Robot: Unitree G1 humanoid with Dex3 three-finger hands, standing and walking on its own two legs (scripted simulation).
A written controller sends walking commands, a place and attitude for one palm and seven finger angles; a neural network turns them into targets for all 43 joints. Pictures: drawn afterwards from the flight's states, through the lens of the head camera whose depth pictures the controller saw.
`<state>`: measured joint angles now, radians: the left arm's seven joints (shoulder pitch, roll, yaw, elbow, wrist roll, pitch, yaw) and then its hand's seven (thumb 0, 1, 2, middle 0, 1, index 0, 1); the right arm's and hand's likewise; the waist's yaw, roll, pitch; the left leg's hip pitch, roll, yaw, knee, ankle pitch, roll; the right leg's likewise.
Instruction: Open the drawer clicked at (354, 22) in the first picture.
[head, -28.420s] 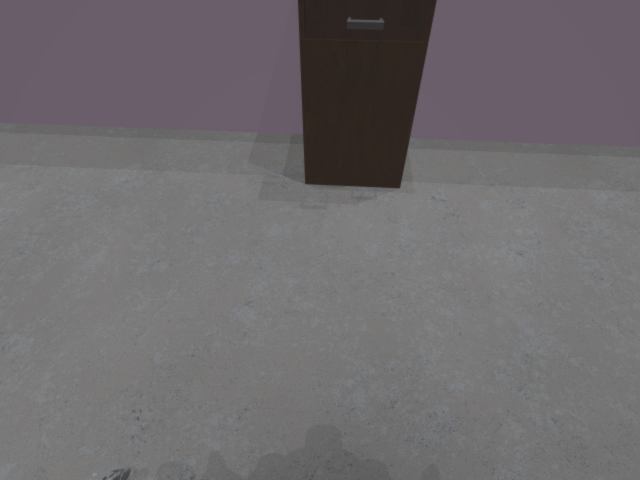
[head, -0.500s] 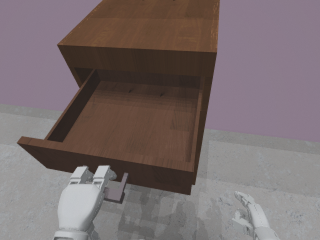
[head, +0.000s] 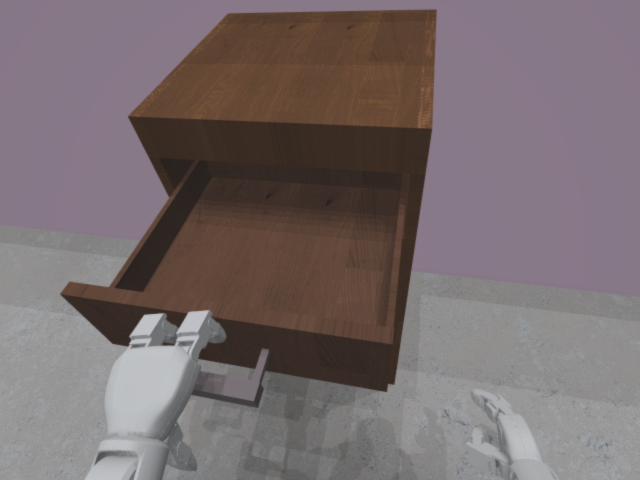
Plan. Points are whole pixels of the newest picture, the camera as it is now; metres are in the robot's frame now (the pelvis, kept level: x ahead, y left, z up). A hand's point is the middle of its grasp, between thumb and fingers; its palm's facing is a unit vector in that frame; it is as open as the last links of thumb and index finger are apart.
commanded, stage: lift the hand off the handle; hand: left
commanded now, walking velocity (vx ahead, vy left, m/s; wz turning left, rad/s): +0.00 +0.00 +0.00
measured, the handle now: (217, 368) +0.24 +0.18 +0.01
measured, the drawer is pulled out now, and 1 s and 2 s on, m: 0.28 0.28 0.28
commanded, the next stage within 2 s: draw the hand back to the body in 0.90 s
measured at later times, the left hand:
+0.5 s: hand (172, 345) +0.22 +0.18 +0.12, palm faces +0.17 -0.19 -0.97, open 13.8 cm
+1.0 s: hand (159, 332) +0.21 +0.18 +0.17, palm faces +0.17 -0.18 -0.97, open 13.9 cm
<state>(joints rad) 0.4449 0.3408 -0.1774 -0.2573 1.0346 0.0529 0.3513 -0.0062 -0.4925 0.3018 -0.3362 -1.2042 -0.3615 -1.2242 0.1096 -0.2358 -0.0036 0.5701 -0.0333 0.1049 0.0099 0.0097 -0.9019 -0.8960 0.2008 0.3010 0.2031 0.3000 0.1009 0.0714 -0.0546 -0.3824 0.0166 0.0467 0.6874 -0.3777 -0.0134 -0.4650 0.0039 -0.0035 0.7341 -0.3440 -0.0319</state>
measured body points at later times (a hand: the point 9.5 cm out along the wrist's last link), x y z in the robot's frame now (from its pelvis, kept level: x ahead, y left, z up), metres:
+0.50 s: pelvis +0.01 +0.01 +0.02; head +0.01 -0.04 +0.46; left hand +0.20 +0.19 +0.17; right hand +0.26 -0.16 -0.07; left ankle -0.02 +0.13 -0.72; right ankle +0.02 -0.10 -0.72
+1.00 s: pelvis +0.00 +0.00 +0.02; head -0.01 -0.06 +0.47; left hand +0.19 +0.18 +0.22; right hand +0.25 -0.19 -0.06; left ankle -0.02 +0.13 -0.72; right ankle +0.02 -0.10 -0.72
